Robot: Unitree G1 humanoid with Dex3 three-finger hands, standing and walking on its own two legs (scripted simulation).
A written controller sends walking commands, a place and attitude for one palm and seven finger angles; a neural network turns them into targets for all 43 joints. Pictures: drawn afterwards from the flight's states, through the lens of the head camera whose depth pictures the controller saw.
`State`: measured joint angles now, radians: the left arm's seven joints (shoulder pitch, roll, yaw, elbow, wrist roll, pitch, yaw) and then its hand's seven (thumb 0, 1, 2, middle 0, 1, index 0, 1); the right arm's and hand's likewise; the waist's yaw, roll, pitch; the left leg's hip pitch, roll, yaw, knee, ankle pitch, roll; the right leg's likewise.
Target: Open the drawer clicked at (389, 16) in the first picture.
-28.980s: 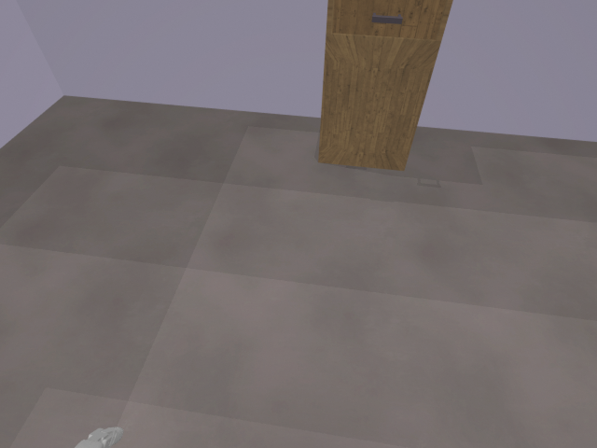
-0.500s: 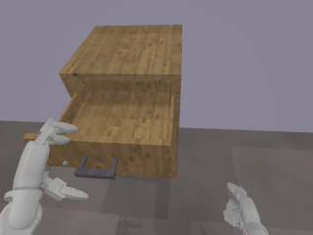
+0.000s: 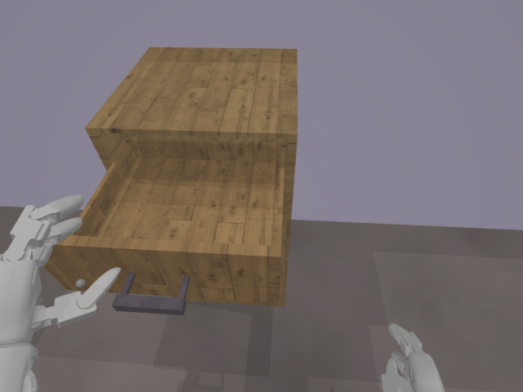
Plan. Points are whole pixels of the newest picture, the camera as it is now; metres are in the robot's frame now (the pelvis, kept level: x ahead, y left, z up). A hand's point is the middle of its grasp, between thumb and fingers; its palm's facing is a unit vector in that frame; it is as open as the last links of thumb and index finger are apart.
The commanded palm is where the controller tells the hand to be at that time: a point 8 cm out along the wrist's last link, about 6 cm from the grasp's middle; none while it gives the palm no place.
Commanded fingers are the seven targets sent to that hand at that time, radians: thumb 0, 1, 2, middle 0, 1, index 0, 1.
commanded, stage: draw the hand back to the body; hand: left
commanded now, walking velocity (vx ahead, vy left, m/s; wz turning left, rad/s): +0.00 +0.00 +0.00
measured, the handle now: (153, 292) +0.26 +0.23 -0.02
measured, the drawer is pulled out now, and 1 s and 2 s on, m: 0.30 0.30 0.30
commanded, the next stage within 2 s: step back with the hand held close in 0.38 s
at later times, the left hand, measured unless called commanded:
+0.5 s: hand (62, 294) +0.17 +0.24 +0.16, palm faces +0.43 -0.80 -0.42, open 7.5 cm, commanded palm +0.11 +0.28 +0.17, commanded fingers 0.00 0.90 0.90 -0.20 -0.30 -0.20 -0.30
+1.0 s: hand (32, 342) +0.12 +0.25 +0.15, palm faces +0.38 -0.80 -0.46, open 7.4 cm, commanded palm +0.06 +0.29 +0.17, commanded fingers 0.00 0.90 0.90 -0.20 -0.30 -0.20 -0.30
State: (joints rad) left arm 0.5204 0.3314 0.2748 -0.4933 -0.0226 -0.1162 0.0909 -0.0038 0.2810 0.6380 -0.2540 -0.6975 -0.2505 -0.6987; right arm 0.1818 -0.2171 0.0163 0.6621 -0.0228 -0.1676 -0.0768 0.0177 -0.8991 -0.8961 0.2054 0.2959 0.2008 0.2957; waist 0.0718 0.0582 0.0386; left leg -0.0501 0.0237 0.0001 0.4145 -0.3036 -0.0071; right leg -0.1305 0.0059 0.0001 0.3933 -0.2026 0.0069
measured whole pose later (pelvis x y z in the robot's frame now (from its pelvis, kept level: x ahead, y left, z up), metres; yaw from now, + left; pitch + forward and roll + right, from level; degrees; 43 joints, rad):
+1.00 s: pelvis -0.07 +0.01 -0.02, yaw +0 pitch +0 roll +0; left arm 0.64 0.40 0.38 -0.62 0.01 -0.19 0.17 0.01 0.89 0.90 -0.21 -0.30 -0.21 -0.30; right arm 0.23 -0.19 0.00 0.54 -0.03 -0.11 -0.09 0.02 -0.90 -0.90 0.21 0.30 0.20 0.30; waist -0.01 -0.06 0.00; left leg -0.33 -0.01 0.01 0.61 -0.29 0.01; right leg -0.40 -0.03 0.01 0.57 -0.18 0.02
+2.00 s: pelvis -0.26 -0.03 -0.01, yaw +0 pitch +0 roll +1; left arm 0.57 0.37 0.33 -0.58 -0.01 -0.19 0.15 0.01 0.89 0.90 -0.21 -0.30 -0.21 -0.30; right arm 0.22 -0.19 0.02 0.64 0.00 -0.11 -0.05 0.02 -0.90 -0.90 0.21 0.30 0.20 0.30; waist 0.01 -0.04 -0.02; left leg -0.38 0.01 0.03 0.80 -0.41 0.01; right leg -0.33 0.03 -0.06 0.51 -0.19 -0.08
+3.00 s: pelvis -0.29 -0.03 +0.00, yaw +2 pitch -2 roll +0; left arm 0.31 0.24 -0.01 1.03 0.02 0.03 0.01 0.00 0.94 0.90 -0.21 -0.30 -0.20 -0.30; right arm 0.29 -0.22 0.01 1.02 -0.01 0.03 -0.01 0.01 -0.90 -0.90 0.20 0.30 0.20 0.30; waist 0.01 -0.02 0.09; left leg -0.19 -0.01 0.02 0.44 -0.22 0.02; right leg -0.23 0.03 -0.03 0.39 -0.13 -0.04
